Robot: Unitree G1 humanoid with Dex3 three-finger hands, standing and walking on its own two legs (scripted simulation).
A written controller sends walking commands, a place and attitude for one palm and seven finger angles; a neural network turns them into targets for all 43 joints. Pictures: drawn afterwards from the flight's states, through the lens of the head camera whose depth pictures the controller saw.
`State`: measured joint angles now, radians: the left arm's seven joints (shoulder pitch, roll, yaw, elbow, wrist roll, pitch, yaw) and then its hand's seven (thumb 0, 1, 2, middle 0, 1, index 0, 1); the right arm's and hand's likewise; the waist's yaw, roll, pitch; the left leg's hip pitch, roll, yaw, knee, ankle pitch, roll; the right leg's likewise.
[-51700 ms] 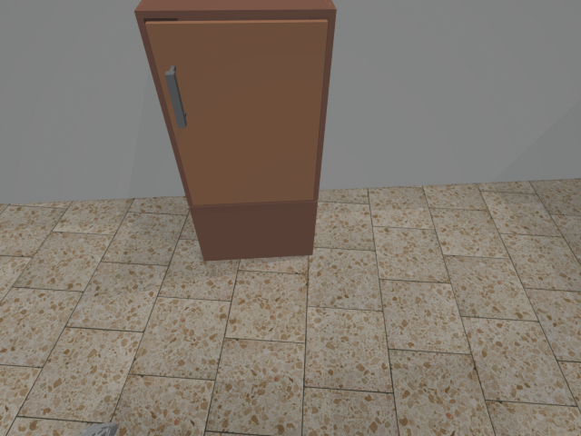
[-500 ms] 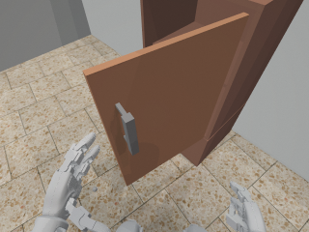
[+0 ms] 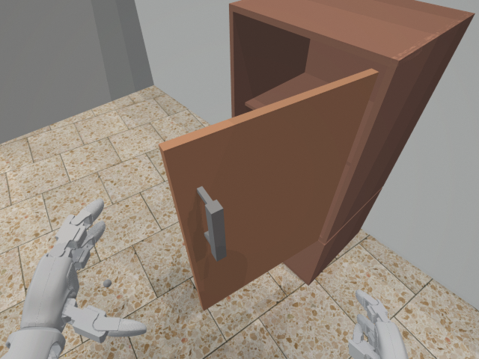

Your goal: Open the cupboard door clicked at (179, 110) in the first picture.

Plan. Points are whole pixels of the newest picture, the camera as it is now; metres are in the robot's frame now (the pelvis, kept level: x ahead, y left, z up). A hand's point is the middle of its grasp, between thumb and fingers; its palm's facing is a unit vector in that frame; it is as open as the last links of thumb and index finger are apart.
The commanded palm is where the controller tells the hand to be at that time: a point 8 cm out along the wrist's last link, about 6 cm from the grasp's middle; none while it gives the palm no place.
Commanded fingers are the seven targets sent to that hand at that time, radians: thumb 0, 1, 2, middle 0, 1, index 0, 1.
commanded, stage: draw the hand back to the body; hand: left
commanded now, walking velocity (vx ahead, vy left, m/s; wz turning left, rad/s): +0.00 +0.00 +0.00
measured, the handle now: (211, 224) +0.33 +0.09 +0.06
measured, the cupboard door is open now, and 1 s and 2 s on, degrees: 79 79 79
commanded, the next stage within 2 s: step back with the hand held close in 0.96 s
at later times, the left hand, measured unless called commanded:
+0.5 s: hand (54, 230) +0.22 +0.26 +0.18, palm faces +0.41 -0.81 -0.42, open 10.0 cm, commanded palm +0.17 +0.30 +0.20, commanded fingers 0.00 0.80 0.86 -0.20 -0.30 -0.20 -0.30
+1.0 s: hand (50, 227) +0.21 +0.25 +0.20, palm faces +0.45 -0.80 -0.41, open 7.4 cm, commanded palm +0.17 +0.29 +0.21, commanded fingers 0.00 0.90 0.90 -0.20 -0.30 -0.20 -0.30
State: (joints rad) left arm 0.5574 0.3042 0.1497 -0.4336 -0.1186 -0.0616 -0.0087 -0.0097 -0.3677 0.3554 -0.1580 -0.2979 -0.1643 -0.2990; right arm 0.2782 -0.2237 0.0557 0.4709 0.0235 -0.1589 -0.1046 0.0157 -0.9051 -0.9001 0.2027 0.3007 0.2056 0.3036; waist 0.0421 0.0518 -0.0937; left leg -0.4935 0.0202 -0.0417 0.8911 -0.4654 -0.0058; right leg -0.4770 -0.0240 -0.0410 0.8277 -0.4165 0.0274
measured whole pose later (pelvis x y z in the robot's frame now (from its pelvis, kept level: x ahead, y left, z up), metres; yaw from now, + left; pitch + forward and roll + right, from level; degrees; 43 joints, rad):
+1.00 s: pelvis +0.02 -0.01 +0.04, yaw -1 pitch -5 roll -1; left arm 0.46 0.33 0.33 -0.39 -0.04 -0.06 0.12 0.02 0.88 0.90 -0.21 -0.30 -0.22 -0.30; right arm 0.20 -0.23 0.02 0.66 -0.01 -0.13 -0.09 0.01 -0.91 -0.90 0.20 0.30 0.21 0.30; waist 0.08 0.06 0.03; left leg -0.06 0.03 0.00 0.42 -0.28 -0.02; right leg -0.07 -0.01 -0.02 0.39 -0.24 0.01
